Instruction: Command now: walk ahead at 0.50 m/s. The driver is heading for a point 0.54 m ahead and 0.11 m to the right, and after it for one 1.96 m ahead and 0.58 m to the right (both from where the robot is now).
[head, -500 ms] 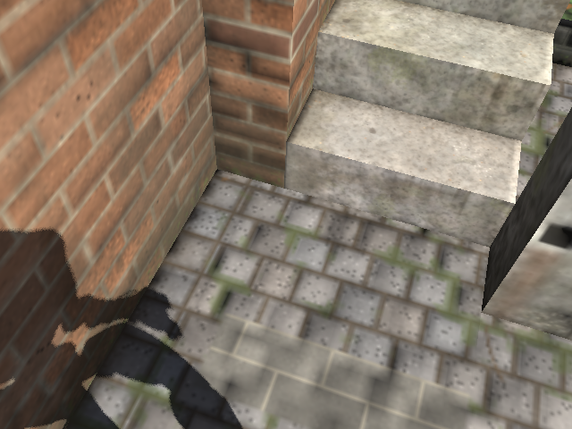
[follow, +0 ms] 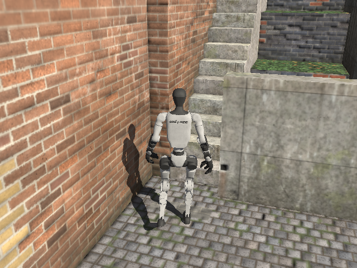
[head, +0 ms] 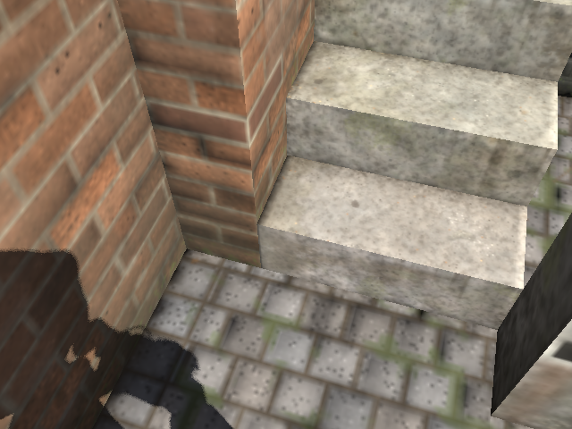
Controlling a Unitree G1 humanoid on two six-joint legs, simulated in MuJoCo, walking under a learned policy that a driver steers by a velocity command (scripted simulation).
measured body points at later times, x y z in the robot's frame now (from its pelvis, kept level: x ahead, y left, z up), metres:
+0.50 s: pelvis +0.26 +0.01 +0.01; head +0.29 +0.03 +0.46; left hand +0.30 +0.28 -0.13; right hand +0.40 -0.24 -0.09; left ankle +0.31 +0.10 -0.73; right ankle +0.15 -0.10 -0.66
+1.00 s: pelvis +0.42 -0.06 +0.01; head +0.47 -0.09 +0.45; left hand +0.58 +0.18 -0.11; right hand +0.46 -0.34 -0.14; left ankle +0.41 +0.09 -0.64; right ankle +0.49 -0.14 -0.73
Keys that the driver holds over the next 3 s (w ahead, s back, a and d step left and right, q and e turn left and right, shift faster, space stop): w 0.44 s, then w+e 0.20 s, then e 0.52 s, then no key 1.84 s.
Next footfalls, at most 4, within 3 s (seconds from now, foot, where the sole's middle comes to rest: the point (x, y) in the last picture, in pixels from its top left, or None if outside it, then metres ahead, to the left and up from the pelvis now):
0.38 left None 0.35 0.11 -0.76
0.84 right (368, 396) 0.53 -0.15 -0.76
1.26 left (291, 409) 0.50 0.03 -0.76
1.56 right None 0.37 -0.20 -0.76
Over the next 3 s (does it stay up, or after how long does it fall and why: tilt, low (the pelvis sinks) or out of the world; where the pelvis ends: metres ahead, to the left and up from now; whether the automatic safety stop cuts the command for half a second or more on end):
stays up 0.41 -0.10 0.02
